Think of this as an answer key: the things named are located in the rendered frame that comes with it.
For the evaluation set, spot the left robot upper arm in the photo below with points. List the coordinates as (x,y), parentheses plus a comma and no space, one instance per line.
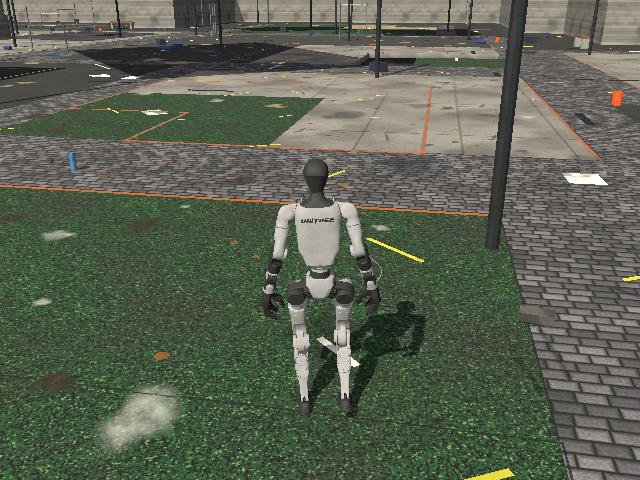
(285,214)

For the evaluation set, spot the humanoid robot torso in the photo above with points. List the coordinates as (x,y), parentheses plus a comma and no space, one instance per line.
(318,237)

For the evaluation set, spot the right robot upper arm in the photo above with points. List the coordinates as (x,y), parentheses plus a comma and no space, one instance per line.
(349,211)

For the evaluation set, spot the humanoid robot head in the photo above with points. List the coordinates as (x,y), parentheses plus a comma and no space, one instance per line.
(316,174)

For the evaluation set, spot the left robot hand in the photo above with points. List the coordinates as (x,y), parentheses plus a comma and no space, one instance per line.
(267,304)

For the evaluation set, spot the left robot forearm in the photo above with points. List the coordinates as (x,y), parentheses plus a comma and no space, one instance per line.
(272,273)

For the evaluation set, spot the right robot forearm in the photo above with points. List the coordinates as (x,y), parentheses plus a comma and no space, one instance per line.
(366,270)

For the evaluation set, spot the right robot hand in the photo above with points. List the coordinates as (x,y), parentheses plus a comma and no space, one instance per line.
(374,299)

